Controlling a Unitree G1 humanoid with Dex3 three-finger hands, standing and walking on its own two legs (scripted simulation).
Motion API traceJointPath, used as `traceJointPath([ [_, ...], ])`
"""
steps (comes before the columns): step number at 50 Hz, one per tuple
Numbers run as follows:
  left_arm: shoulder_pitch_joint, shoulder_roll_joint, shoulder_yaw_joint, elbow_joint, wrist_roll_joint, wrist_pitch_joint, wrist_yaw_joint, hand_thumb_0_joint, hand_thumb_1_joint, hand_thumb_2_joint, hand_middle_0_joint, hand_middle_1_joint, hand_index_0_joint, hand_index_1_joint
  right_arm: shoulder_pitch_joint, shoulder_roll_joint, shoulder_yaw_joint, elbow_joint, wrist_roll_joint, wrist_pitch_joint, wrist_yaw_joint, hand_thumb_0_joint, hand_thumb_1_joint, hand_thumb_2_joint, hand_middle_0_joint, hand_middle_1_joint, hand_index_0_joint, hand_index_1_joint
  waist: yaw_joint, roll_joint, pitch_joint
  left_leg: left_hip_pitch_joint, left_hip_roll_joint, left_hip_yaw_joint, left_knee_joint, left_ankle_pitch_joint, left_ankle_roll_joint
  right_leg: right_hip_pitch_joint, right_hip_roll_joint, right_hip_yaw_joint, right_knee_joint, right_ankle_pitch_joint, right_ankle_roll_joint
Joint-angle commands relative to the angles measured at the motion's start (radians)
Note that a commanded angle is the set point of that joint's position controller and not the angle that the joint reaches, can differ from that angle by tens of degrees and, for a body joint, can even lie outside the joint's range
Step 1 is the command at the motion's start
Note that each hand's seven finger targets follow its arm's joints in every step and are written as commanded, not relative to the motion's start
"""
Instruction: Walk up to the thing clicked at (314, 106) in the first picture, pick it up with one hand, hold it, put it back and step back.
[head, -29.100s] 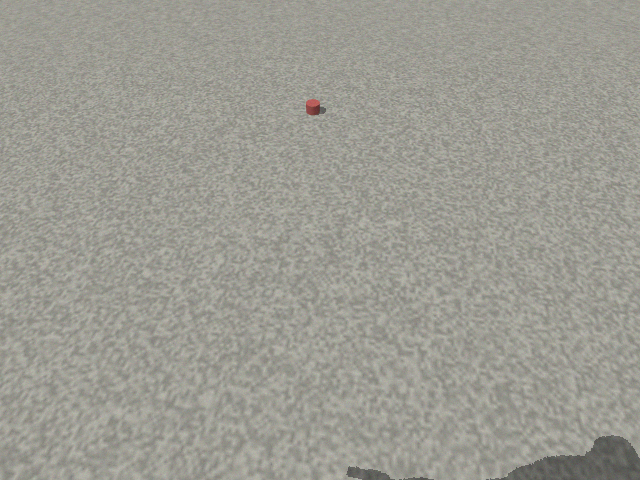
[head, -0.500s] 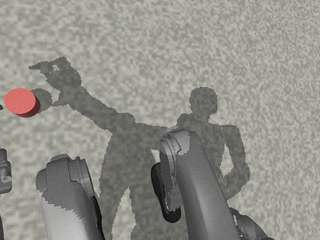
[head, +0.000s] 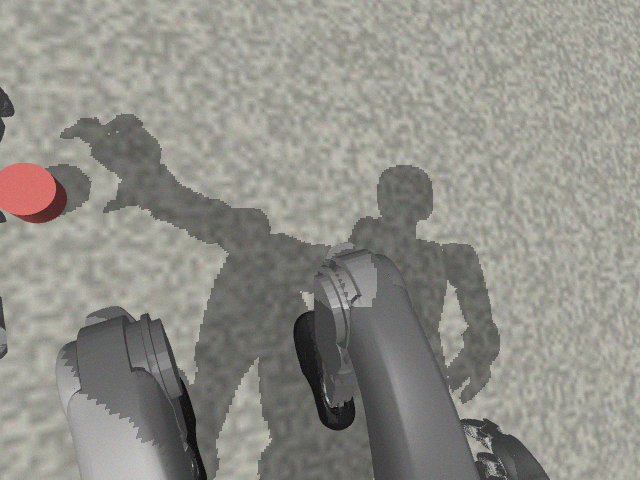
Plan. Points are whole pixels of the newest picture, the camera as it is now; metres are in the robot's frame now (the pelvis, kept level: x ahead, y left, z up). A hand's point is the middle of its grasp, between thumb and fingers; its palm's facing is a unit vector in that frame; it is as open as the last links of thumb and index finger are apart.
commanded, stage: home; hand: left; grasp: from above
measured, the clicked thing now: (31, 194) +0.52 +0.28 -0.30
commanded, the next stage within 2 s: none
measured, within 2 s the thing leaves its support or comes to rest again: neither
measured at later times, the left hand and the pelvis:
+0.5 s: hand out of the picture +0.42 +0.29 -0.03, palm faces -0.36 -0.43 -0.83, open 9.6 cm; pelvis +0.02 +0.01 +0.09, yaw +3 degrees
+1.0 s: hand out of the picture +0.28 +0.22 +0.18, palm faces +0.01 -0.93 -0.37, open 7.4 cm; pelvis +0.04 +0.00 +0.27, yaw +7 degrees
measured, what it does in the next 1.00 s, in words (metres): rises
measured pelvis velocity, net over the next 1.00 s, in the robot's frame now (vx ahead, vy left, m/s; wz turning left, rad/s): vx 0.04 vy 0.00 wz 0.12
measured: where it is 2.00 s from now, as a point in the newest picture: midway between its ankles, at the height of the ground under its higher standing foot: (259, 424)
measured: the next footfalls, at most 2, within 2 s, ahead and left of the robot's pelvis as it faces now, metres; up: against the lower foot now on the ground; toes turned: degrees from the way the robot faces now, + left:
none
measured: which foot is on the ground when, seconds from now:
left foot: down 0.00-1.00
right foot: down 0.00-1.00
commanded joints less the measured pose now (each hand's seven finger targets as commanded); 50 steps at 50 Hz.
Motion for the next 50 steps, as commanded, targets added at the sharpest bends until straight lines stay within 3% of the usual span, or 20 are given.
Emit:
traceJointPath([
  [1,-0.381,0.295,0.091,-0.24,0.005,0.011,0.113,0.0,-0.449,0.922,-0.153,-0.936,-0.156,-0.932,0.203,-0.242,-0.086,-0.018,-0.009,-0.018,-0.003,0.0,-0.883,-0.895,0.199,0.3,0.199,0.3,0.019,0.455,-0.785,0.544,-0.011,0.092,-0.251,0.112,0.012,0.358,0.036,-0.097,-0.169,0.107,-0.089],
  [2,-0.364,0.293,0.102,-0.27,0.003,0.021,0.12,0.0,-0.506,0.984,-0.092,-1.0,-0.096,-0.995,0.212,-0.242,-0.093,-0.022,-0.008,-0.021,0.001,0.0,-0.897,-0.896,0.2,0.3,0.2,0.3,0.024,0.492,-0.818,0.571,-0.011,0.096,-0.251,0.147,0.008,0.365,0.034,-0.099,-0.159,0.139,-0.091],
  [3,-0.367,0.267,0.099,-0.315,-0.007,0.032,0.12,0.0,-0.426,0.906,-0.172,-0.92,-0.176,-0.915,0.222,-0.24,-0.102,-0.016,-0.005,-0.024,0.004,0.0,-0.882,-0.894,0.199,0.299,0.199,0.299,0.023,0.519,-0.859,0.616,-0.009,0.097,-0.252,0.182,0.006,0.363,0.03,-0.101,-0.156,0.173,-0.089],
  [4,-0.339,0.243,0.094,-0.335,-0.021,0.045,0.117,0.0,-0.489,0.967,-0.1,-0.983,-0.106,-0.976,0.229,-0.237,-0.109,-0.01,0.0,-0.027,0.009,0.0,-0.896,-0.895,0.2,0.3,0.2,0.3,0.023,0.527,-0.876,0.622,-0.008,0.098,-0.253,0.205,0.007,0.372,0.03,-0.104,-0.158,0.195,-0.087],
  [5,-0.346,0.251,0.105,-0.38,-0.034,0.057,0.115,0.0,-0.409,0.887,-0.18,-0.903,-0.186,-0.896,0.241,-0.245,-0.121,-0.006,0.005,-0.025,0.011,0.0,-0.883,-0.895,0.199,0.3,0.199,0.3,0.03,0.525,-0.913,0.638,-0.009,0.099,-0.256,0.221,0.008,0.379,0.028,-0.104,-0.164,0.209,-0.087],
  [6,-0.284,0.219,0.095,-0.379,-0.051,0.075,0.104,0.0,-0.329,0.928,-0.25,-0.823,-0.223,-0.816,0.25,-0.238,-0.13,-0.005,0.012,-0.024,0.015,0.0,-0.883,-0.895,0.2,0.3,0.199,0.3,0.043,0.525,-0.927,0.657,-0.01,0.099,-0.272,0.238,0.006,0.393,0.027,-0.104,-0.166,0.219,-0.09],
  [8,-0.243,0.23,0.116,-0.453,-0.082,0.106,0.084,0.0,-0.169,0.935,-0.249,-0.663,-0.224,-0.685,0.263,-0.236,-0.155,0.0,0.026,-0.014,0.02,0.0,-0.883,-0.895,0.2,0.3,0.199,0.3,0.078,0.544,-0.982,0.69,-0.008,0.103,-0.3,0.249,0.007,0.415,0.027,-0.096,-0.185,0.224,-0.091],
  [11,-0.145,0.17,0.117,-0.518,-0.153,0.154,0.026,0.0,0.002,0.844,-0.22,-0.536,-0.203,-0.553,0.28,-0.226,-0.197,0.0,0.05,0.004,0.03,0.0,-0.888,-0.896,0.2,0.3,0.199,0.3,0.103,0.468,-0.978,0.668,-0.014,0.116,-0.337,0.239,0.016,0.47,0.027,-0.078,-0.238,0.218,-0.089],
  [14,-0.012,0.108,0.111,-0.641,-0.252,0.189,-0.049,0.0,0.235,0.853,-0.212,-0.458,-0.2,-0.469,0.264,-0.194,-0.223,-0.018,0.078,0.027,0.031,0.0,-0.892,-0.898,0.2,0.3,0.2,0.3,0.153,0.414,-1.005,0.69,-0.014,0.127,-0.397,0.225,0.026,0.553,0.03,-0.053,-0.303,0.202,-0.085],
  [17,0.116,0.014,0.1,-0.749,-0.377,0.215,-0.126,0.0,0.473,0.828,-0.198,-0.374,-0.192,-0.38,0.23,-0.183,-0.24,-0.042,0.105,0.043,0.022,0.0,-0.895,-0.899,0.2,0.3,0.2,0.3,0.151,0.295,-0.879,0.634,-0.015,0.103,-0.459,0.163,0.034,0.548,0.025,-0.051,-0.373,0.149,-0.086],
  [18,0.169,0.006,0.111,-0.769,-0.414,0.223,-0.148,0.0,0.544,0.795,-0.188,-0.325,-0.184,-0.328,0.217,-0.184,-0.244,-0.048,0.113,0.046,0.015,0.0,-0.897,-0.899,0.2,0.3,0.2,0.3,0.165,0.26,-0.85,0.648,-0.016,0.09,-0.483,0.15,0.033,0.543,0.022,-0.048,-0.393,0.133,-0.088],
  [23,0.365,-0.12,0.076,-0.985,-0.584,0.25,-0.225,0.0,0.899,0.9,-0.2,-0.299,-0.2,-0.299,0.131,-0.153,-0.257,-0.106,0.137,0.047,-0.009,0.0,-0.899,-0.9,0.2,0.3,0.2,0.3,0.194,0.187,-0.787,0.72,-0.009,0.077,-0.598,0.081,0.034,0.622,0.016,-0.023,-0.509,0.079,-0.085],
  [24,0.387,-0.149,0.06,-1.044,-0.617,0.252,-0.235,0.0,0.9,0.901,-0.2,-0.299,-0.2,-0.3,0.115,-0.145,-0.261,-0.115,0.143,0.042,-0.014,0.0,-0.899,-0.9,0.2,0.3,0.2,0.3,0.192,0.203,-0.777,0.749,-0.006,0.069,-0.632,0.064,0.031,0.629,0.014,-0.023,-0.527,0.067,-0.084],
  [26,0.448,-0.157,0.079,-1.102,-0.664,0.263,-0.239,0.0,0.9,0.9,-0.2,-0.299,-0.2,-0.299,0.096,-0.14,-0.266,-0.116,0.153,0.032,-0.023,0.0,-0.899,-0.9,0.2,0.3,0.2,0.3,0.215,0.225,-0.782,0.84,0.004,0.047,-0.691,0.087,0.023,0.641,0.009,-0.02,-0.543,0.096,-0.081],
  [30,0.512,-0.213,0.075,-1.238,-0.757,0.29,-0.221,0.0,0.9,0.9,-0.2,-0.298,-0.2,-0.299,0.047,-0.122,-0.263,-0.135,0.166,0.007,-0.049,0.0,-0.899,-0.9,0.2,0.3,0.2,0.3,0.228,0.233,-0.783,0.954,0.009,0.041,-0.785,0.057,0.018,0.714,0.004,-0.009,-0.617,0.091,-0.074],
  [39,0.836,-0.315,0.075,-1.405,-0.992,0.4,-0.188,0.0,0.9,0.901,-0.2,-0.298,-0.2,-0.299,-0.05,-0.077,-0.242,-0.178,0.188,-0.071,-0.12,0.0,-0.898,-0.9,0.201,0.3,0.201,0.3,0.247,0.141,-0.696,1.1,-0.001,0.074,-0.957,0.029,0.025,0.985,0.004,0.031,-0.87,0.052,-0.062],
  [42,0.921,-0.345,0.077,-1.453,-1.077,0.439,-0.183,0.0,0.9,0.9,-0.2,-0.298,-0.2,-0.298,-0.067,-0.06,-0.23,-0.192,0.191,-0.093,-0.139,0.0,-0.899,-0.9,0.2,0.3,0.2,0.3,0.24,0.113,-0.633,1.138,-0.001,0.084,-1.022,0.015,0.03,1.073,0.005,0.048,-0.961,0.031,-0.059],
  [44,0.984,-0.361,0.085,-1.497,-1.125,0.456,-0.18,0.0,0.9,0.9,-0.2,-0.299,-0.2,-0.299,-0.07,-0.049,-0.225,-0.202,0.19,-0.11,-0.153,0.0,-0.899,-0.9,0.2,0.3,0.2,0.3,0.25,0.115,-0.626,1.197,0.001,0.087,-1.059,0.057,0.028,1.127,0.007,0.046,-0.997,0.067,-0.059],
  [49,1.127,-0.426,0.081,-1.555,-1.208,0.51,-0.176,0.0,0.9,0.9,-0.2,-0.299,-0.2,-0.299,-0.041,-0.023,-0.202,-0.212,0.193,-0.138,-0.185,0.0,-0.9,-0.9,0.2,0.3,0.2,0.3,0.247,0.116,-0.557,1.325,0.007,0.077,-1.186,0.129,0.024,1.251,0.008,0.043,-1.108,0.131,-0.059],
  [50,1.15,-0.427,0.099,-1.582,-1.223,0.52,-0.175,0.0,0.9,0.9,-0.2,-0.299,-0.2,-0.299,-0.032,-0.021,-0.199,-0.218,0.193,-0.143,-0.193,0.0,-0.9,-0.9,0.2,0.3,0.2,0.3,0.258,0.124,-0.567,1.371,0.01,0.07,-1.212,0.151,0.021,1.278,0.007,0.04,-1.124,0.15,-0.059],
])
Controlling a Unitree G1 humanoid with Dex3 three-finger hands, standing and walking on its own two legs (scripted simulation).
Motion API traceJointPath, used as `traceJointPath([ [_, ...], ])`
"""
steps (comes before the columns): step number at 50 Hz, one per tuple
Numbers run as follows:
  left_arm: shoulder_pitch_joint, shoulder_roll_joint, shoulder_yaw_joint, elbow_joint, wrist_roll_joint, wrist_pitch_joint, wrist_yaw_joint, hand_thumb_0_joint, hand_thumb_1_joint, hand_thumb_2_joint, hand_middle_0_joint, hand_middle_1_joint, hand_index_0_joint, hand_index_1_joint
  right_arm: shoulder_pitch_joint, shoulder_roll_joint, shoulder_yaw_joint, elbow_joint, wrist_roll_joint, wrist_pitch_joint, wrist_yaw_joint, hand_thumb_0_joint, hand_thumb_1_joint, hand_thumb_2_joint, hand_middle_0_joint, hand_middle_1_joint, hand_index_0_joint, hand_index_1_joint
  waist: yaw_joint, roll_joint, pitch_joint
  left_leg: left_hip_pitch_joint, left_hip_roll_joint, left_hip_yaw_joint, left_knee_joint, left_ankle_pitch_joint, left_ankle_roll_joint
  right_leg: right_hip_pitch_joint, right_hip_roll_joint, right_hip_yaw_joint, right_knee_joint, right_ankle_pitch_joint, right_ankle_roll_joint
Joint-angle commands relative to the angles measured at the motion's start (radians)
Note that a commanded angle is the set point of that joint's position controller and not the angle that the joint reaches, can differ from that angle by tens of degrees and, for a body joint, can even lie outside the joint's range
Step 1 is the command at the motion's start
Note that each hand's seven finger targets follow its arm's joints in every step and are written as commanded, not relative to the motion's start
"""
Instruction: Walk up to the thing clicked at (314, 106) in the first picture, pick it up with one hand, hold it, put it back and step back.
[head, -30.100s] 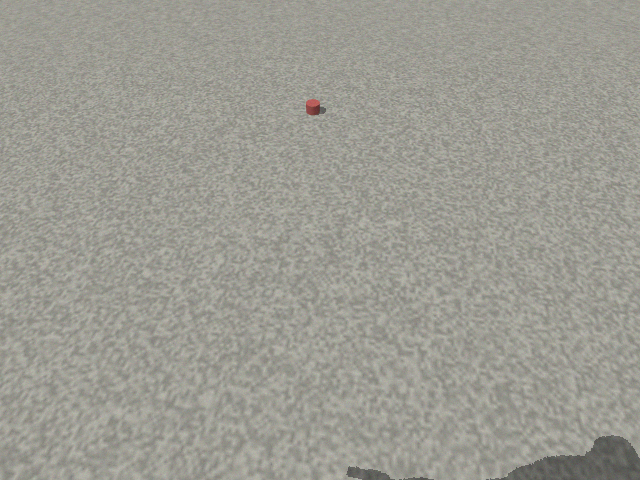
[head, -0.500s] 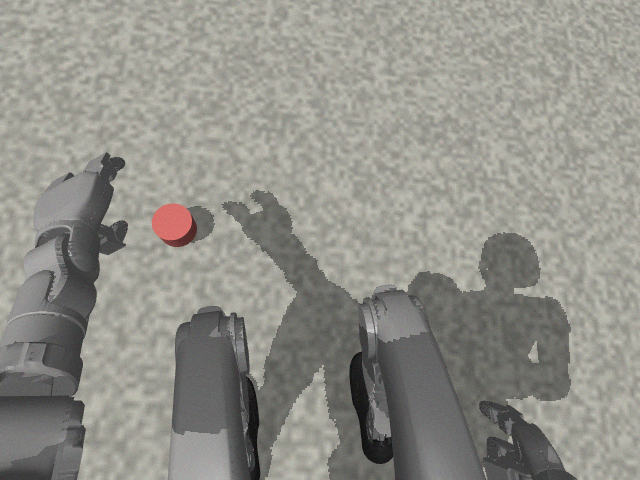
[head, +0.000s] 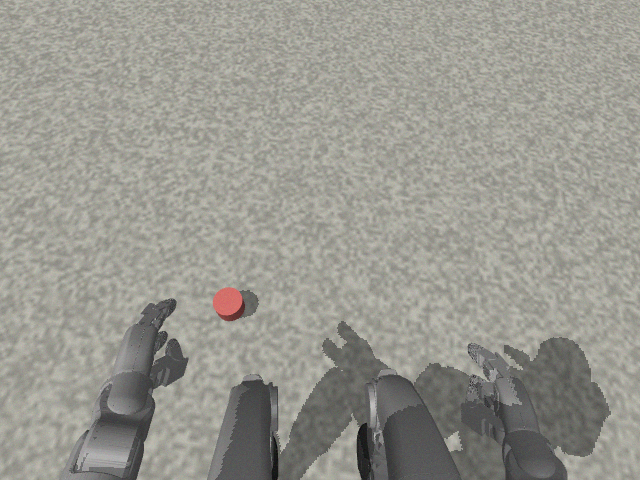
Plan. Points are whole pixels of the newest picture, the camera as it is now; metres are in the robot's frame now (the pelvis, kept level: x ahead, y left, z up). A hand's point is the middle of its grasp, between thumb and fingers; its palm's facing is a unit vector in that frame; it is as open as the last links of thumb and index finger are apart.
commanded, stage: home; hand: left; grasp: from above
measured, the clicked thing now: (229, 304) +0.51 +0.22 -0.58
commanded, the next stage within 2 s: none
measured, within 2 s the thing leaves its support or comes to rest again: neither
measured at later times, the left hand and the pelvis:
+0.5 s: hand (129, 396) +0.21 +0.19 +0.07, palm faces +0.09 -0.98 -0.20, open 7.4 cm; pelvis +0.06 +0.00 +0.11, yaw +2 degrees
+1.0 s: hand (125, 401) +0.21 +0.19 +0.06, palm faces +0.07 -0.98 -0.19, open 7.4 cm; pelvis +0.05 +0.01 +0.11, yaw +2 degrees
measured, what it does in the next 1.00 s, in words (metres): rises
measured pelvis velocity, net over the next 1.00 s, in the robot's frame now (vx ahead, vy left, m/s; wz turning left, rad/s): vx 0.05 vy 0.01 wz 0.03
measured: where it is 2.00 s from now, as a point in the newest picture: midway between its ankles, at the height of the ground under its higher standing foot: outside the picture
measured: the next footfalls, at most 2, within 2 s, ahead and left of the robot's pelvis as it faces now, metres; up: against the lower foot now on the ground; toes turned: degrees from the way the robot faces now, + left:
none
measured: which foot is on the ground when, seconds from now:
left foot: down 0.00-1.00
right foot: down 0.00-1.00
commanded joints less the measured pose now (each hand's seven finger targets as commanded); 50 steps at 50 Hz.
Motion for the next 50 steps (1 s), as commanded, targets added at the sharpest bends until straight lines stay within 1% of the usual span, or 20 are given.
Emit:
traceJointPath([
  [1,-0.005,0.105,0.097,-0.257,-0.064,0.002,0.026,0.0,0.9,0.9,-0.2,-0.299,-0.2,-0.299,0.046,-0.148,-0.058,-0.124,0.007,-0.061,-0.048,0.0,-0.9,-0.9,0.2,0.3,0.2,0.3,-0.004,0.076,-0.348,0.418,-0.016,-0.019,-0.359,0.118,0.027,0.347,0.023,0.01,-0.316,0.13,-0.035],
  [3,0.044,0.074,0.088,-0.292,-0.09,0.023,0.023,0.0,0.9,0.9,-0.2,-0.3,-0.2,-0.3,0.061,-0.142,-0.048,-0.133,0.004,-0.073,-0.066,0.0,-0.9,-0.9,0.2,0.3,0.2,0.299,-0.012,0.088,-0.31,0.47,-0.013,-0.028,-0.411,0.137,0.023,0.387,0.025,0.003,-0.358,0.151,-0.034],
  [4,0.069,0.07,0.103,-0.309,-0.106,0.033,0.023,0.0,0.9,0.9,-0.2,-0.3,-0.2,-0.3,0.071,-0.142,-0.045,-0.138,0.004,-0.079,-0.075,0.0,-0.9,-0.9,0.2,0.3,0.2,0.3,0.0,0.083,-0.307,0.503,-0.013,-0.028,-0.434,0.142,0.022,0.414,0.025,0.002,-0.381,0.159,-0.032],
  [6,0.126,0.045,0.092,-0.334,-0.126,0.051,0.02,0.0,0.9,0.9,-0.2,-0.3,-0.2,-0.3,0.079,-0.134,-0.038,-0.145,0.002,-0.092,-0.089,0.0,-0.901,-0.899,0.2,0.299,0.2,0.299,-0.003,0.079,-0.251,0.525,-0.017,-0.023,-0.48,0.141,0.022,0.459,0.026,0.001,-0.433,0.16,-0.03],
  [7,0.163,0.045,0.102,-0.361,-0.138,0.06,0.018,0.0,0.9,0.9,-0.2,-0.3,-0.2,-0.3,0.086,-0.135,-0.036,-0.152,0.001,-0.098,-0.095,0.0,-0.901,-0.899,0.2,0.299,0.2,0.299,0.01,0.085,-0.237,0.556,-0.015,-0.031,-0.511,0.147,0.021,0.485,0.026,-0.005,-0.451,0.17,-0.029],
  [10,0.251,0.022,0.093,-0.421,-0.157,0.083,0.011,0.0,0.9,0.9,-0.2,-0.3,-0.2,-0.3,0.114,-0.128,-0.035,-0.171,-0.003,-0.115,-0.112,0.0,-0.901,-0.899,0.2,0.299,0.2,0.299,0.005,0.067,-0.211,0.612,-0.02,-0.009,-0.554,0.214,0.021,0.578,0.031,-0.01,-0.524,0.219,-0.026],
  [11,0.281,0.022,0.096,-0.452,-0.162,0.09,0.008,0.0,0.9,0.9,-0.2,-0.3,-0.2,-0.3,0.117,-0.123,-0.035,-0.177,-0.003,-0.12,-0.118,0.0,-0.901,-0.899,0.2,0.299,0.2,0.299,0.014,0.066,-0.211,0.631,-0.024,0.005,-0.562,0.246,0.021,0.613,0.031,-0.011,-0.546,0.243,-0.026],
  [15,0.39,0.009,0.081,-0.505,-0.161,0.108,-0.005,0.0,0.9,0.9,-0.2,-0.301,-0.2,-0.3,0.126,-0.119,-0.035,-0.188,-0.01,-0.141,-0.132,0.0,-0.901,-0.899,0.2,0.299,0.2,0.299,0.012,0.054,-0.155,0.683,-0.027,0.014,-0.6,0.329,0.023,0.665,0.038,-0.022,-0.598,0.303,-0.026],
  [18,0.424,0.008,0.08,-0.529,-0.159,0.111,-0.017,0.0,0.9,0.9,-0.2,-0.301,-0.2,-0.3,0.126,-0.119,-0.038,-0.195,-0.014,-0.153,-0.136,0.0,-0.901,-0.899,0.2,0.299,0.2,0.299,0.015,0.024,-0.1,0.687,-0.032,0.016,-0.628,0.313,0.028,0.689,0.036,-0.026,-0.637,0.289,-0.022],
  [21,0.433,0.002,0.076,-0.541,-0.157,0.114,-0.033,0.0,0.9,0.9,-0.2,-0.3,-0.2,-0.3,0.12,-0.125,-0.043,-0.198,-0.021,-0.166,-0.136,0.0,-0.901,-0.899,0.2,0.299,0.2,0.299,0.011,0.016,-0.052,0.697,-0.032,0.023,-0.656,0.275,0.03,0.687,0.037,-0.033,-0.661,0.249,-0.019],
  [23,0.447,0.008,0.083,-0.555,-0.156,0.112,-0.04,0.0,0.9,0.9,-0.2,-0.3,-0.2,-0.3,0.121,-0.126,-0.049,-0.193,-0.023,-0.174,-0.136,0.0,-0.901,-0.899,0.2,0.299,0.2,0.299,0.016,0.01,-0.072,0.715,-0.035,0.027,-0.654,0.304,0.029,0.709,0.035,-0.033,-0.662,0.273,-0.017],
  [25,0.447,0.004,0.079,-0.537,-0.151,0.11,-0.048,0.0,0.9,0.9,-0.2,-0.3,-0.2,-0.299,0.121,-0.132,-0.052,-0.191,-0.025,-0.181,-0.134,0.0,-0.9,-0.9,0.2,0.299,0.2,0.299,0.017,0.001,-0.046,0.719,-0.034,0.029,-0.656,0.323,0.028,0.706,0.036,-0.036,-0.658,0.287,-0.017],
  [26,0.436,0.003,0.074,-0.537,-0.148,0.106,-0.051,0.0,0.9,0.9,-0.2,-0.3,-0.2,-0.3,0.123,-0.133,-0.054,-0.188,-0.027,-0.184,-0.134,0.0,-0.901,-0.9,0.2,0.299,0.2,0.299,0.007,0.009,-0.059,0.732,-0.034,0.029,-0.653,0.341,0.027,0.707,0.035,-0.034,-0.653,0.304,-0.018],
  [30,0.424,0.016,0.088,-0.548,-0.14,0.095,-0.052,0.0,0.9,0.9,-0.2,-0.299,-0.2,-0.299,0.117,-0.136,-0.058,-0.183,-0.033,-0.191,-0.131,0.0,-0.9,-0.9,0.2,0.299,0.2,0.299,0.019,0.018,-0.071,0.743,-0.036,0.03,-0.651,0.353,0.025,0.725,0.032,-0.031,-0.652,0.318,-0.016],
  [35,0.429,0.022,0.084,-0.549,-0.133,0.088,-0.05,0.0,0.9,0.9,-0.2,-0.299,-0.2,-0.299,0.11,-0.136,-0.059,-0.176,-0.035,-0.191,-0.127,0.0,-0.9,-0.9,0.2,0.3,0.2,0.3,0.027,0.049,-0.094,0.763,-0.035,0.027,-0.657,0.381,0.019,0.742,0.032,-0.03,-0.644,0.337,-0.019],
  [37,0.422,0.017,0.076,-0.541,-0.135,0.088,-0.048,0.0,0.9,0.9,-0.2,-0.299,-0.2,-0.299,0.101,-0.138,-0.055,-0.175,-0.035,-0.19,-0.126,0.0,-0.9,-0.9,0.2,0.3,0.2,0.3,0.028,0.038,-0.059,0.747,-0.034,0.023,-0.667,0.351,0.021,0.736,0.033,-0.035,-0.653,0.314,-0.018],
  [41,0.412,0.018,0.075,-0.54,-0.135,0.09,-0.046,0.0,0.9,0.9,-0.2,-0.3,-0.2,-0.3,0.099,-0.137,-0.053,-0.173,-0.035,-0.191,-0.126,0.0,-0.9,-0.9,0.2,0.299,0.2,0.299,0.023,0.036,-0.059,0.747,-0.032,0.019,-0.676,0.319,0.022,0.729,0.035,-0.035,-0.66,0.285,-0.018],
  [43,0.425,0.017,0.077,-0.539,-0.136,0.092,-0.048,0.0,0.9,0.9,-0.2,-0.3,-0.2,-0.3,0.1,-0.14,-0.056,-0.168,-0.036,-0.193,-0.125,0.0,-0.9,-0.9,0.2,0.299,0.2,0.299,0.028,0.056,-0.071,0.759,-0.025,0.007,-0.687,0.336,0.015,0.725,0.038,-0.041,-0.644,0.287,-0.023],
  [48,0.423,0.014,0.077,-0.538,-0.14,0.09,-0.045,0.0,0.9,0.9,-0.2,-0.3,-0.2,-0.3,0.094,-0.136,-0.054,-0.174,-0.034,-0.193,-0.126,0.0,-0.9,-0.9,0.2,0.3,0.2,0.299,0.037,0.032,-0.049,0.733,-0.026,0.014,-0.691,0.282,0.02,0.723,0.039,-0.04,-0.659,0.244,-0.019],
  [50,0.43,0.013,0.078,-0.531,-0.142,0.091,-0.048,0.0,0.9,0.9,-0.2,-0.3,-0.2,-0.3,0.099,-0.141,-0.057,-0.171,-0.034,-0.194,-0.125,0.0,-0.901,-0.9,0.2,0.299,0.2,0.299,0.036,0.05,-0.056,0.748,-0.02,0.003,-0.698,0.292,0.014,0.715,0.04,-0.042,-0.646,0.247,-0.022],
])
